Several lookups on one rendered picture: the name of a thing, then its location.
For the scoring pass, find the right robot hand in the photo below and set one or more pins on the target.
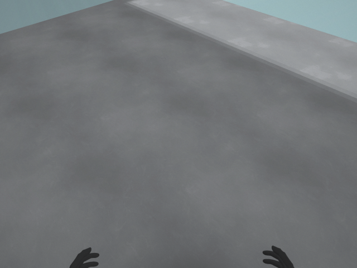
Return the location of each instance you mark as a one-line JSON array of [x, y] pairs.
[[277, 253]]

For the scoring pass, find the left robot hand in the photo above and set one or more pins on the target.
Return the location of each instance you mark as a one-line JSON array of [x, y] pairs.
[[83, 256]]

